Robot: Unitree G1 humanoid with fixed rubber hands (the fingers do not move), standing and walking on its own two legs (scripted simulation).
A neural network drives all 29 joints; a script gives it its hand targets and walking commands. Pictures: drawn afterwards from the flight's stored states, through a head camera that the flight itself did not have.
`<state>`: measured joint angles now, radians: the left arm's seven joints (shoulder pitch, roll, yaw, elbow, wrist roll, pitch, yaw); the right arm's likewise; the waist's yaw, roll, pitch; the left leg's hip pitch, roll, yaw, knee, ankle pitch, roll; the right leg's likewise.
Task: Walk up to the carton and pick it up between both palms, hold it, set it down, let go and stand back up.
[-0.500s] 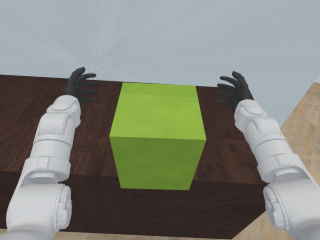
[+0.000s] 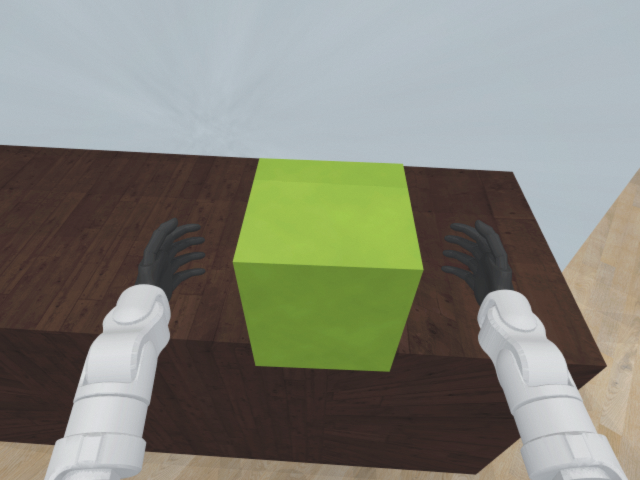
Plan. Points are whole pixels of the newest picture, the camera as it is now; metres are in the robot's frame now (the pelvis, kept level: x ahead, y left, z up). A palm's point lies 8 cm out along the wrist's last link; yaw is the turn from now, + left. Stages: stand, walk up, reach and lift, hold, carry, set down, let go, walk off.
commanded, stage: set down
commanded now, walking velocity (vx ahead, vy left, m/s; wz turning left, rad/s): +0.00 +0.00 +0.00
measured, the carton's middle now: (326, 268) +0.42 +0.01 +0.02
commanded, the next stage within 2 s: let go in 1.86 s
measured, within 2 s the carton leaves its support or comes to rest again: neither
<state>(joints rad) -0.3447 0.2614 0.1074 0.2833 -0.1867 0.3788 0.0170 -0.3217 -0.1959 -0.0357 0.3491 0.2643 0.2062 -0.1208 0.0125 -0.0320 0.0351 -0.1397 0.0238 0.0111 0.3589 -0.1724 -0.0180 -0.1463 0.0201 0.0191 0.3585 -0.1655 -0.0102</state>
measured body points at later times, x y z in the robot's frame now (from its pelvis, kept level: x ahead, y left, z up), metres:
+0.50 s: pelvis +0.02 +0.01 +0.00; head +0.02 +0.02 +0.45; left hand +0.28 +0.23 +0.03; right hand +0.28 -0.19 +0.04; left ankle +0.02 +0.13 -0.75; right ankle +0.02 -0.11 -0.75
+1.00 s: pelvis +0.04 +0.01 +0.00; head +0.02 +0.02 +0.45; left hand +0.23 +0.23 -0.02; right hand +0.24 -0.20 -0.02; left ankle +0.02 +0.13 -0.75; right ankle +0.02 -0.11 -0.75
